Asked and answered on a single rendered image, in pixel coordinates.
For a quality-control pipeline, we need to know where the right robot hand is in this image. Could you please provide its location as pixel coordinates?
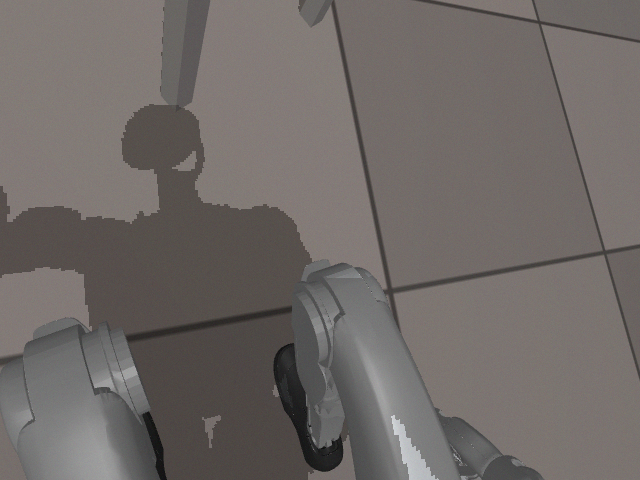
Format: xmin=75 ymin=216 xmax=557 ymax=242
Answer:
xmin=434 ymin=407 xmax=503 ymax=480

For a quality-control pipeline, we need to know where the right robot arm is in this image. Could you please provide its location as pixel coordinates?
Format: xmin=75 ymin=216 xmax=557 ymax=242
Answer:
xmin=482 ymin=455 xmax=544 ymax=480

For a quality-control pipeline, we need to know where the right robot foot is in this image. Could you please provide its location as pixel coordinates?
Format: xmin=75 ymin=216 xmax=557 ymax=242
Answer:
xmin=273 ymin=343 xmax=343 ymax=472

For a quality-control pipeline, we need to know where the left robot foot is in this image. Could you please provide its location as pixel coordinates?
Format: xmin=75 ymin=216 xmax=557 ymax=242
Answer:
xmin=142 ymin=411 xmax=167 ymax=480

